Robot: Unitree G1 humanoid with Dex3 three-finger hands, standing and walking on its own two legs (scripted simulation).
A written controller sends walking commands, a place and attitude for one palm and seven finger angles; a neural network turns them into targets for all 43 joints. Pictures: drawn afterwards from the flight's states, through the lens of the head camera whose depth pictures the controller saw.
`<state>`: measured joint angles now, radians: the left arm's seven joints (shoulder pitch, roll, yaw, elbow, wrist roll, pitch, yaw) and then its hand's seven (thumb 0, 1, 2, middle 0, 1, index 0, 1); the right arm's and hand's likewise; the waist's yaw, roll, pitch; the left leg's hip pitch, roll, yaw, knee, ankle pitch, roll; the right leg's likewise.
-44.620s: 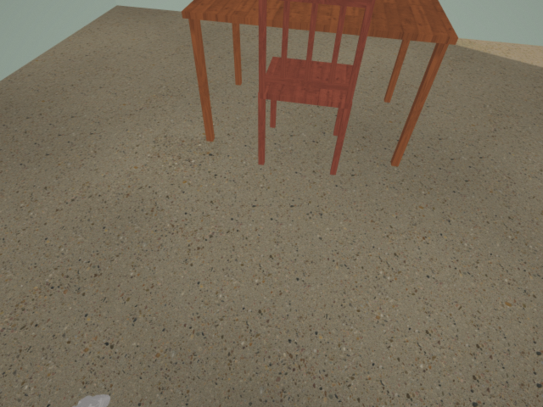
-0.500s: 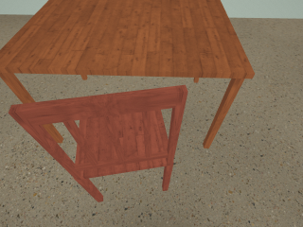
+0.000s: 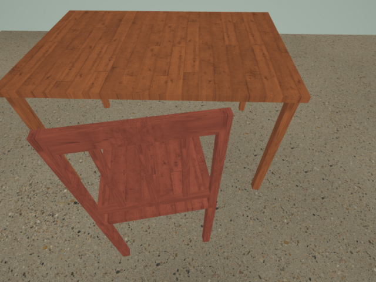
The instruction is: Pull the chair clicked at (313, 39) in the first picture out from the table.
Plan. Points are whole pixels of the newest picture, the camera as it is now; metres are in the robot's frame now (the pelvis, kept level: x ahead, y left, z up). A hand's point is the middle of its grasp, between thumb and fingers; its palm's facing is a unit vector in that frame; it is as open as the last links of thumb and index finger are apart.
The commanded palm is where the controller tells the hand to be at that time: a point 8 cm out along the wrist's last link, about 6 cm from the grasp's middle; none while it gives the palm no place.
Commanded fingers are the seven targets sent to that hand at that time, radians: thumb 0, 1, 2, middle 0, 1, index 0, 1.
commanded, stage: look again from close up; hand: left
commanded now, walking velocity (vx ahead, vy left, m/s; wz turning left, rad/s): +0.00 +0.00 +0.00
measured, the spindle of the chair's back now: (148, 175) +0.41 +0.14 -0.09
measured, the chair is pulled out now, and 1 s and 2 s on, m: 0.21 0.21 0.21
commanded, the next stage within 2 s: shuffle to correct the standing spot in 0.82 s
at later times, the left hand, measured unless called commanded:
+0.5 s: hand out of the picture +0.04 +0.19 -0.18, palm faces +0.02 -0.98 -0.21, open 7.3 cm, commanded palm none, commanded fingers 0.00 0.90 0.90 -0.20 -0.30 -0.20 -0.30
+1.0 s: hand out of the picture +0.04 +0.18 -0.18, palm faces +0.02 -0.98 -0.20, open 7.3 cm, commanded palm none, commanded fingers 0.00 0.90 0.90 -0.20 -0.30 -0.20 -0.30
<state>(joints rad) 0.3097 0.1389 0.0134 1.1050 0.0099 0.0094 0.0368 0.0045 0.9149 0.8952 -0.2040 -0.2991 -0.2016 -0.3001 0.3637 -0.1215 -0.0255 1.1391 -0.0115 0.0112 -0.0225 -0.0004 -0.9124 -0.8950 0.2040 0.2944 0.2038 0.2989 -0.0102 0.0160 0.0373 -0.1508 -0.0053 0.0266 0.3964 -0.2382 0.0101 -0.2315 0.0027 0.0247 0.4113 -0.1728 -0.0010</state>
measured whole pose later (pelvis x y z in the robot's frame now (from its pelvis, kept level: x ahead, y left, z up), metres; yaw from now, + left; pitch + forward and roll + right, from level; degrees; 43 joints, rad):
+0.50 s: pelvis +0.03 +0.01 -0.01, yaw +0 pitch -1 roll +0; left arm 0.28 0.16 -0.01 1.06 0.01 -0.01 0.04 0.01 0.92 0.90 -0.20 -0.30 -0.20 -0.30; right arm 0.26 -0.17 0.01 1.06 -0.01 -0.03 -0.03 0.01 -0.93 -0.90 0.20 0.29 0.20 0.30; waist 0.01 0.00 0.02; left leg -0.15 -0.02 0.04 0.48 -0.33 0.03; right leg -0.24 -0.01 0.04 0.52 -0.27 0.02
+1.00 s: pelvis +0.02 +0.00 +0.00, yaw +0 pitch -1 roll +1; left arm 0.26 0.17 0.00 1.07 0.01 0.00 0.03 0.00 0.92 0.90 -0.20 -0.30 -0.20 -0.30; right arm 0.26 -0.14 0.01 1.12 -0.01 -0.03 -0.03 0.00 -0.91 -0.90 0.20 0.29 0.20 0.30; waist 0.00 -0.02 0.05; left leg -0.12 -0.01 0.03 0.44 -0.30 0.01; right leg -0.21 -0.01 0.02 0.49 -0.25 0.00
